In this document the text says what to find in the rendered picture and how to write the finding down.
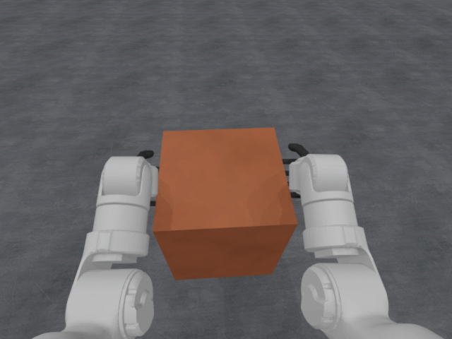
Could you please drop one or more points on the left robot hand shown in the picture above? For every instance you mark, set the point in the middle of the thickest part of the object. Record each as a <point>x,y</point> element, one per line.
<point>148,154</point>

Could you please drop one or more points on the right robot upper arm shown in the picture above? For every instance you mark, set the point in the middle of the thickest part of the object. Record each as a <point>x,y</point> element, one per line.
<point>348,301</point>

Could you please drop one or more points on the carton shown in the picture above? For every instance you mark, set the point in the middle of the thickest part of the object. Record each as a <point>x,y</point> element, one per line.
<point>223,207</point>

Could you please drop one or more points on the left robot forearm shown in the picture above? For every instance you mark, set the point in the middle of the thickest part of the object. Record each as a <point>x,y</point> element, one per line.
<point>121,217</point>

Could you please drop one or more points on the right robot hand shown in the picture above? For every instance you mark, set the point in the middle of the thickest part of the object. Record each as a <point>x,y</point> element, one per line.
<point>301,151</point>

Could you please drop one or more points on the left robot upper arm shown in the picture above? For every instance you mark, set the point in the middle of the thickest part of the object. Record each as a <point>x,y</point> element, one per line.
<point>108,304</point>

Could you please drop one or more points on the right robot forearm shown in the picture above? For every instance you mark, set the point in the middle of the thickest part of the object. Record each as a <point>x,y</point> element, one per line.
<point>331,231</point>

